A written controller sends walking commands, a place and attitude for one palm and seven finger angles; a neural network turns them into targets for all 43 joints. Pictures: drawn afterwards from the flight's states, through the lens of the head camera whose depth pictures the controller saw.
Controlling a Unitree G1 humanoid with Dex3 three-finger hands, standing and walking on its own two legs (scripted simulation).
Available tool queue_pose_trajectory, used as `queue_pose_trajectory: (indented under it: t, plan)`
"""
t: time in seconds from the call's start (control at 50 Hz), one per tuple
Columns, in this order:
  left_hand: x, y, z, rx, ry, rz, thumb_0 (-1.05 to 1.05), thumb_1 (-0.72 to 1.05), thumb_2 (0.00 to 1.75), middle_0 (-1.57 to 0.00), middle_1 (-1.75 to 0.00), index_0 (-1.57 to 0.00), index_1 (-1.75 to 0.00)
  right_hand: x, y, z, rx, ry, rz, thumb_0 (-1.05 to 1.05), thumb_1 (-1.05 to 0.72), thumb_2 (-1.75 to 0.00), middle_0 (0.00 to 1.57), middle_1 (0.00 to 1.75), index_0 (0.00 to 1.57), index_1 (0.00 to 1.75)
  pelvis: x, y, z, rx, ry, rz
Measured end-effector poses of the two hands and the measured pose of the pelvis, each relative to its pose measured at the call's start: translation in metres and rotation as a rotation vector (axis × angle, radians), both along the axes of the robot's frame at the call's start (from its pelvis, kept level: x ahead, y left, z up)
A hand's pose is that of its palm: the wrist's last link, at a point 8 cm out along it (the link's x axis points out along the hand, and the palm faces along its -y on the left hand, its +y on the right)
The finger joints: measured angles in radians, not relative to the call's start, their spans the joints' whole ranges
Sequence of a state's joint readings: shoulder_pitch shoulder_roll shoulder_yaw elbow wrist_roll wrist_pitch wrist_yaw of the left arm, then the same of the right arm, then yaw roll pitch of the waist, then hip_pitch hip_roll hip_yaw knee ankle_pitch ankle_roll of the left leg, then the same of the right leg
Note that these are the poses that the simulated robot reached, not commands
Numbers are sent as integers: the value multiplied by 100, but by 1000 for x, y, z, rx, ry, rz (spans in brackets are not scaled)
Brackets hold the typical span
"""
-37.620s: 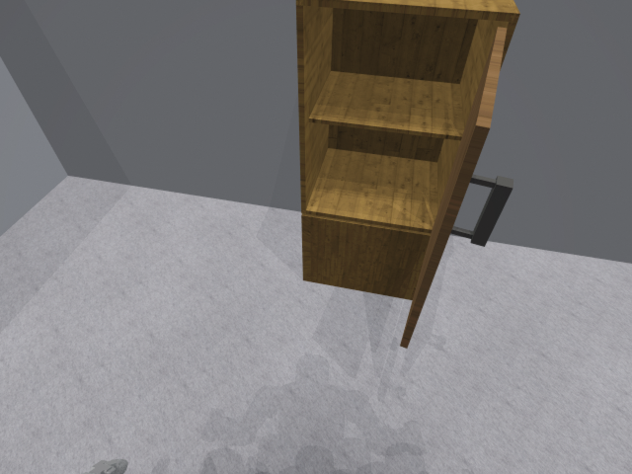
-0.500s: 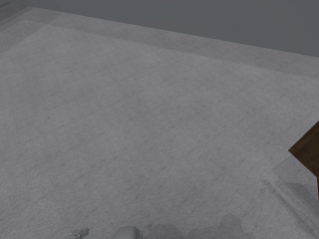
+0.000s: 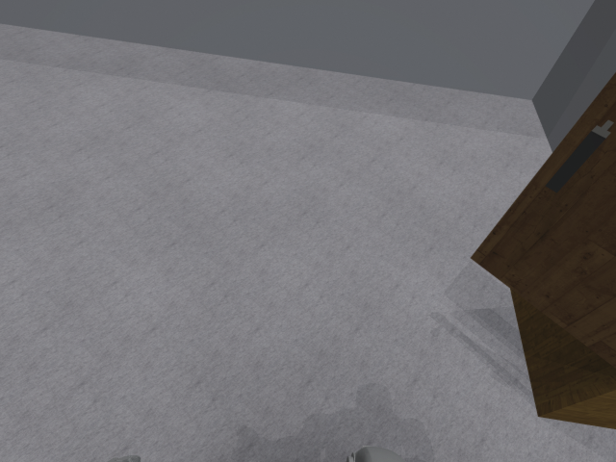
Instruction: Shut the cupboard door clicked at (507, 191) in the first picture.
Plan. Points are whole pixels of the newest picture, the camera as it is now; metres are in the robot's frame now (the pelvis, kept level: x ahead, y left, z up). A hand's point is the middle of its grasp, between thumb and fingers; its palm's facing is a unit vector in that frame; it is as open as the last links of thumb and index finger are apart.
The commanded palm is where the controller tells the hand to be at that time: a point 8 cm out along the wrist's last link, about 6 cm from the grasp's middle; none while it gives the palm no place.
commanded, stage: turn to face it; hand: left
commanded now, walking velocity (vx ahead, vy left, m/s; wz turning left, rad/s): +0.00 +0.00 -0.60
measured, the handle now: (580, 156) +0.63 -0.44 +0.05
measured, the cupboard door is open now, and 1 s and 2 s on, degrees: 51 51 51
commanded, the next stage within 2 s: take the last steps up to it in 1.14 s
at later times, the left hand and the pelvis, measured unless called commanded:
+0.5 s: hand out of the picture +0.14 +0.14 -0.16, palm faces -0.26 -0.94 -0.23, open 7.4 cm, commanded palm none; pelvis +0.01 -0.03 +0.00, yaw -17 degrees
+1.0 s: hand (257, 401) +0.22 +0.09 -0.16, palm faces -0.54 -0.79 -0.29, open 7.4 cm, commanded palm none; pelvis +0.02 -0.04 -0.02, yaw -34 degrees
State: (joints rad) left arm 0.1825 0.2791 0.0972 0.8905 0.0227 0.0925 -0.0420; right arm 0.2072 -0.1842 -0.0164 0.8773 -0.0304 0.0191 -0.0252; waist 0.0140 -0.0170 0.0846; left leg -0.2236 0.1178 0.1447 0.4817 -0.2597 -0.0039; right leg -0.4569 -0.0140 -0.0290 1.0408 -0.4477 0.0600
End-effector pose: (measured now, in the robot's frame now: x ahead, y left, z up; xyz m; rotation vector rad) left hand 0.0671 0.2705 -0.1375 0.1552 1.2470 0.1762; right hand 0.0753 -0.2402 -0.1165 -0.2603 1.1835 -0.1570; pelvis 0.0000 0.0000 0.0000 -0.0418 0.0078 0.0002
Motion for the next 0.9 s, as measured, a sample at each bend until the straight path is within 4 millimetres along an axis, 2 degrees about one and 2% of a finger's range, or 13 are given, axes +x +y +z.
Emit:
queue_pose_trajectory:
  t: [0.1,0.18,0.26,0.38,0.48,0.56,0.62,0.7,0.78,0.84,0.9]
  plan:
    - [41,-20,8,32,-41,-111,0,91,89,-20,-29,-20,-30,-36,-22,-16,30,34,-113,0,-91,-90,20,30,20,30,1,-12,-5,14,-5,-71]
    - [71,-46,10,70,-107,-199,0,91,89,-20,-29,-20,-30,-63,-49,-42,55,66,-199,0,-91,-90,20,30,20,30,2,-30,-20,39,-8,-125]
    - [76,-67,19,80,-116,-240,0,91,89,-20,-29,-20,-30,-75,-65,-43,48,101,-254,1,-91,-90,20,30,20,30,1,-36,-15,44,-13,-158]
    - [73,-85,18,54,-57,-292,0,90,89,-20,-30,-20,-30,-69,-73,-24,43,45,-295,1,-91,-90,20,30,20,30,3,-41,-4,64,-1,-225]
    - [74,-86,8,23,-23,-321,0,90,89,-20,-30,-20,-30,-58,-70,-14,22,0,-322,1,-91,-90,20,30,20,30,10,-35,-4,59,2,-277]
    - [80,-74,-4,5,5,-338,0,90,89,-20,-30,-21,-30,-47,-59,-9,-2,-46,-349,1,-91,-90,20,30,20,30,18,-23,-8,51,4,-328]
    - [92,-63,-17,-3,24,-355,0,90,89,-20,-30,-20,-30,-46,-48,-8,-28,-78,-368,0,-91,-90,20,30,20,30,23,-13,-15,41,4,-364]
    - [111,-58,-14,0,34,-410,0,91,89,-20,-30,-20,-30,-61,-31,0,-26,-60,-397,0,-91,-90,20,30,20,30,25,-9,-8,29,-4,-424]
    - [132,-63,-3,9,21,-461,0,91,89,-20,-29,-20,-30,-83,-22,0,-8,-22,-452,0,-91,-90,20,30,20,30,26,-9,-2,13,-1,-472]
    - [146,-76,3,22,8,-512,0,91,89,-20,-29,-20,-30,-103,-19,-6,14,3,-508,0,-91,-90,20,30,20,30,25,-12,-2,10,0,-509]
    - [160,-97,7,36,-15,-574,0,91,89,-20,-29,-20,-30,-128,-20,-17,42,27,-572,0,-91,-90,20,30,20,30,22,-19,-5,16,-2,-545]
